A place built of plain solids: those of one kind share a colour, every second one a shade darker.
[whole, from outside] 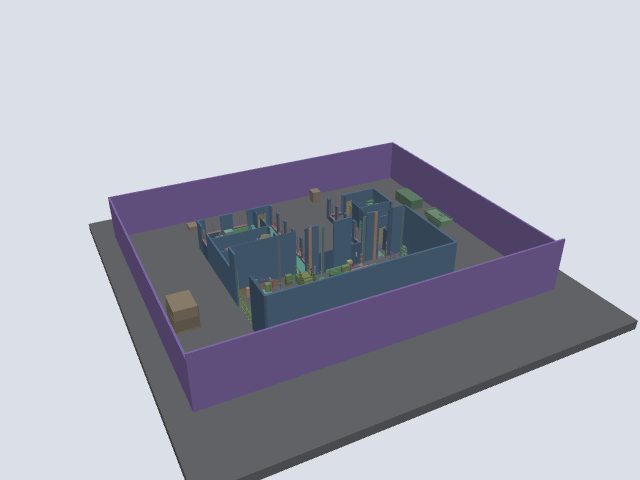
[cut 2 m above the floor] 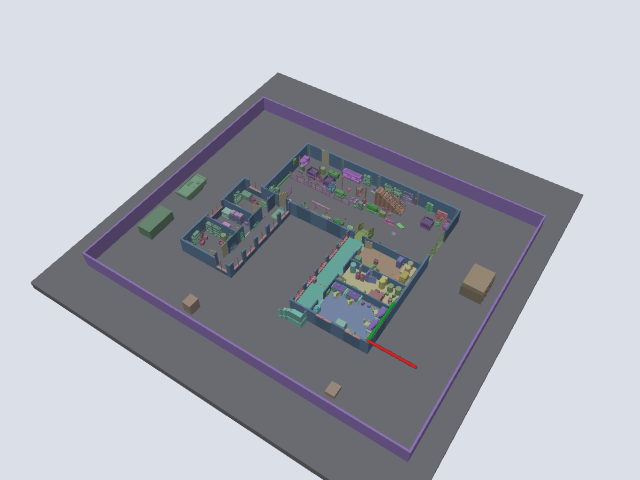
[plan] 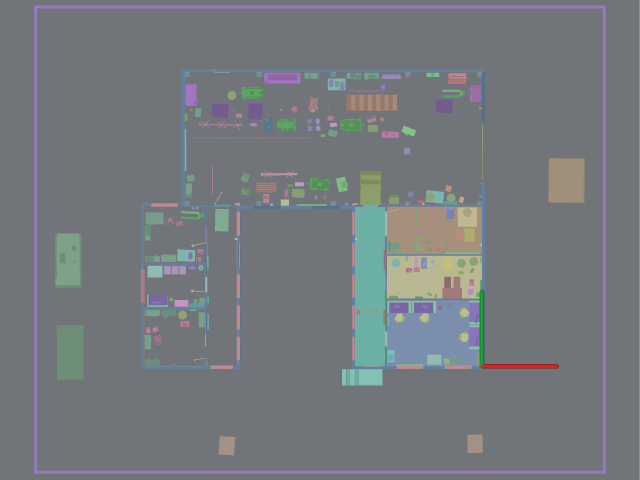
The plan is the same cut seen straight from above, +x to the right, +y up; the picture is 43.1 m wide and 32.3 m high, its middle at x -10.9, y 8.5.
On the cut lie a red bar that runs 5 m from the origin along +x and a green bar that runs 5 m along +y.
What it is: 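A firm's repair and maintenance workshop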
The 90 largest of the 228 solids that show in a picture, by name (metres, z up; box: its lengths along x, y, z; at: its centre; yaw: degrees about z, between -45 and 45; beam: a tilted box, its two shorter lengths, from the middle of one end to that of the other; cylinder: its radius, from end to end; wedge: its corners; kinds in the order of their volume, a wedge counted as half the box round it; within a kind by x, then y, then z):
{
 "yard_bound_1": {"box": [0.2, 31.51, 5.33], "at": [-30.04, 8.52, 2.61]},
 "yard_bound_2": {"box": [38.47, 0.2, 5.33], "at": [-10.9, -7.13, 2.61]},
 "yard_bound_3": {"box": [38.47, 0.2, 6.03], "at": [-10.9, 24.18, 2.96]},
 "yard_bound_4": {"box": [0.2, 31.51, 5.33], "at": [8.23, 8.52, 2.61]},
 "wall_1": {"box": [0.2, 4.1, 2.85], "at": [-22.85, 1.85, 1.38]},
 "wall_2": {"box": [0.2, 2.31, 1.15], "at": [-22.85, 5.4, 0.53]},
 "wall_3": {"box": [0.2, 4.1, 2.85], "at": [-22.85, 8.95, 1.38]},
 "wall_4": {"box": [0.71, 0.2, 2.85], "at": [-22.6, 10.9, 1.38]},
 "wall_5": {"box": [1.76, 0.2, 0.95], "at": [-21.38, 10.9, 0.42]},
 "wall_6": {"box": [4.4, 0.2, 2.85], "at": [-20.75, -0.1, 1.38]},
 "wall_7": {"box": [4.2, 0.06, 2.85], "at": [-20.65, 3.87, 1.38]},
 "wall_8": {"box": [4.2, 0.06, 2.85], "at": [-20.65, 3.93, 1.38]},
 "wall_9": {"box": [4.2, 0.06, 2.85], "at": [-20.65, 6.87, 1.38]},
 "wall_10": {"box": [4.2, 0.06, 2.85], "at": [-20.65, 6.93, 1.38]},
 "wall_11": {"box": [0.2, 9.2, 6.05], "at": [-20.1, 15.4, 2.98]},
 "wall_12": {"box": [1.51, 0.06, 2.85], "at": [-19.3, 10.77, 1.38]},
 "wall_13": {"box": [1.51, 0.06, 6.05], "at": [-19.25, 10.83, 2.98]},
 "wall_14": {"box": [0.06, 1.76, 2.85], "at": [-18.52, 3.08, 1.38]},
 "wall_15": {"box": [0.51, 0.2, 2.85], "at": [-16.5, -0.1, 1.38]},
 "wall_16": {"box": [0.2, 0.61, 2.85], "at": [-16.35, 0.1, 1.38]},
 "wall_17": {"box": [0.2, 0.51, 2.85], "at": [-16.35, 2.25, 1.38]},
 "wall_18": {"box": [0.2, 0.51, 2.85], "at": [-16.35, 4.35, 1.38]},
 "wall_19": {"box": [0.2, 0.51, 2.85], "at": [-16.35, 6.45, 1.38]},
 "wall_20": {"box": [0.2, 0.51, 2.85], "at": [-16.35, 8.55, 1.38]},
 "wall_21": {"box": [1.06, 0.2, 6.05], "at": [-15.93, 10.7, 2.98]},
 "wall_22": {"box": [1.86, 0.2, 2.65], "at": [-14.47, 10.7, 1.27]},
 "wall_23": {"box": [2.16, 0.2, 6.05], "at": [-12.47, 10.7, 2.98]},
 "wall_24": {"box": [1.81, 0.2, 2.65], "at": [-10.5, 10.7, 1.27]},
 "wall_25": {"box": [20.4, 0.2, 6.05], "at": [-10.0, 19.9, 2.98]},
 "wall_26": {"box": [1.06, 0.2, 6.05], "at": [-9.07, 10.7, 2.98]},
 "wall_27": {"box": [0.2, 0.61, 3.7], "at": [-8.65, 0.1, 1.8]},
 "wall_28": {"box": [0.2, 0.51, 3.7], "at": [-8.65, 2.25, 1.8]},
 "wall_29": {"box": [0.2, 0.51, 3.7], "at": [-8.65, 8.55, 1.8]},
 "wall_30": {"box": [2.3, 0.2, 3.7], "at": [-7.6, -0.1, 1.8]},
 "wall_31": {"box": [0.06, 1.35, 3.7], "at": [-6.42, 0.68, 1.8]},
 "wall_32": {"box": [0.06, 2.15, 3.7], "at": [-6.42, 3.42, 1.8]},
 "wall_33": {"box": [0.06, 1.3, 3.7], "at": [-6.42, 6.85, 1.8]},
 "wall_34": {"box": [0.71, 0.2, 3.7], "at": [-6.1, -0.1, 1.8]},
 "wall_35": {"box": [1.81, 0.2, 1.8], "at": [-4.85, -0.1, 0.85]},
 "wall_36": {"box": [6.51, 0.06, 6.05], "at": [-3.25, 10.83, 2.98]},
 "wall_37": {"box": [1.46, 0.2, 3.7], "at": [-3.23, -0.1, 1.8]},
 "wall_38": {"box": [6.45, 0.06, 3.7], "at": [-3.23, 4.47, 1.8]},
 "wall_39": {"box": [6.45, 0.06, 3.7], "at": [-3.23, 4.53, 1.8]},
 "wall_40": {"box": [6.45, 0.06, 3.7], "at": [-3.23, 7.47, 1.8]},
 "wall_41": {"box": [6.45, 0.06, 3.7], "at": [-3.23, 7.53, 1.8]},
 "wall_42": {"box": [6.45, 0.06, 3.7], "at": [-3.23, 10.77, 1.8]},
 "wall_43": {"box": [1.81, 0.2, 1.8], "at": [-1.6, -0.1, 0.85]},
 "wall_44": {"box": [0.91, 0.2, 3.7], "at": [-0.25, -0.1, 1.8]},
 "wall_45": {"box": [0.2, 1.56, 3.7], "at": [0.1, 0.57, 1.8]},
 "wall_46": {"box": [0.2, 1.81, 2.0], "at": [0.1, 2.25, 0.95]},
 "wall_47": {"box": [0.2, 1.36, 3.7], "at": [0.1, 3.83, 1.8]},
 "wall_48": {"box": [0.2, 3.0, 3.7], "at": [0.1, 6.0, 1.8]},
 "wall_49": {"box": [0.2, 3.3, 3.7], "at": [0.1, 9.15, 1.8]},
 "wall_50": {"box": [0.2, 1.61, 6.05], "at": [0.1, 11.6, 2.98]},
 "wall_51": {"box": [0.2, 3.61, 6.05], "at": [0.1, 18.2, 2.98]},
 "raised_floor_office_1": {"box": [6.58, 4.63, 0.9], "at": [-3.23, 2.25, 0.4]},
 "raised_floor_corridor_1": {"box": [2.23, 10.93, 0.9], "at": [-7.5, 5.4, 0.4]},
 "raised_floor_wash_1": {"box": [6.58, 3.43, 0.9], "at": [-3.23, 9.15, 0.4]},
 "raised_floor_plant_1": {"box": [6.58, 3.13, 0.9], "at": [-3.23, 6.0, 0.4]},
 "beyond_container_1": {"box": [2.32, 2.93, 2.59], "at": [5.69, 12.48, 1.24], "yaw": -0.6},
 "beyond_skip_1": {"box": [1.67, 3.38, 0.51], "at": [-27.83, 7.11, 0.86], "yaw": 0.5},
 "beyond_skip_2": {"box": [1.78, 3.66, 1.35], "at": [-27.71, 0.94, 0.62], "yaw": 0.1},
 "beyond_pallets_1": {"box": [1.05, 1.25, 1.47], "at": [-17.16, -5.34, 0.73], "yaw": -3.6},
 "beyond_pallets_2": {"box": [1.02, 1.23, 0.54], "at": [-0.47, -5.21, 0.26], "yaw": 0.6},
 "door_landing_1": {"box": [1.4, 1.1, 0.9], "at": [-7.5, 11.41, 0.4]},
 "door_landing_2": {"box": [1.4, 0.32, 0.73], "at": [-7.5, 12.1, 0.32]},
 "door_landing_3": {"box": [1.4, 0.32, 0.56], "at": [-7.5, 12.4, 0.23]},
 "plant_pumps_1": {"box": [0.46, 1.04, 0.56], "at": [-2.31, 5.5, 1.08]},
 "plant_pumps_2": {"box": [1.3, 0.72, 1.35], "at": [-2.0, 4.92, 1.48]},
 "plant_pumps_3": {"box": [0.46, 1.04, 0.56], "at": [-1.69, 5.5, 1.08]},
 "yard_step_1": {"box": [1.6, 1.1, 0.84], "at": [-7.5, -0.75, 0.41]},
 "stillage_1": {"box": [1.08, 0.88, 0.37], "at": [-17.6, 17.21, 0.14], "yaw": -2.5},
 "stillage_2": {"box": [0.88, 1.08, 0.43], "at": [-15.27, 17.15, 0.17], "yaw": -0.4},
 "stillage_3": {"box": [1.08, 0.88, 0.58], "at": [-2.5, 17.49, 0.24], "yaw": -0.9},
 "plan_chest_small_1": {"box": [0.97, 0.69, 1.03], "at": [-22.0, 6.43, 0.46]},
 "plan_chest_small_2": {"box": [0.92, 0.64, 1.01], "at": [-3.21, 0.44, 1.3]},
 "cupboard_steel_1": {"box": [0.92, 0.45, 1.88], "at": [-20.23, 4.24, 0.89]},
 "calorifier_1": {"cylinder": 0.3, "from": [-2.3, 6.84, 0.85], "to": [-2.3, 6.84, 2.49]},
 "calorifier_2": {"box": [0.6, 0.32, 1.35], "at": [-2.3, 7.28, 1.48]},
 "pier_1": {"box": [0.34, 0.17, 6.05], "at": [-16.45, 10.88, 2.98]},
 "pier_2": {"box": [0.34, 0.17, 6.05], "at": [-8.55, 10.88, 2.98]},
 "drums_bund_1": {"box": [1.3, 1.3, 0.35], "at": [-0.98, 10.04, 0.98]},
 "big_motor_1": {"box": [1.31, 0.48, 0.48], "at": [-15.42, 18.4, 0.46], "yaw": 0.5},
 "big_motor_2": {"box": [1.31, 0.48, 0.45], "at": [-8.84, 16.25, 0.45], "yaw": 0.6},
 "air_station_1": {"cylinder": 0.3, "from": [-5.79, 6.98, 0.85], "to": [-5.79, 6.98, 2.35]},
 "spill_kit_1": {"box": [0.51, 0.62, 1.12], "at": [-2.13, 10.22, 1.36]},
 "wheelie_bin_1": {"box": [0.62, 0.51, 1.12], "at": [-5.88, 8.07, 1.36]},
 "filing_mid_1": {"box": [0.47, 0.62, 1.05], "at": [-20.17, 6.48, 0.48]},
 "roll_cab_1": {"box": [0.85, 0.46, 0.73], "at": [-12.37, 11.7, 0.48], "yaw": -2.7},
 "fitters_bench_1": {"box": [2.44, 0.69, 0.15], "at": [-13.43, 19.38, 0.12]}
}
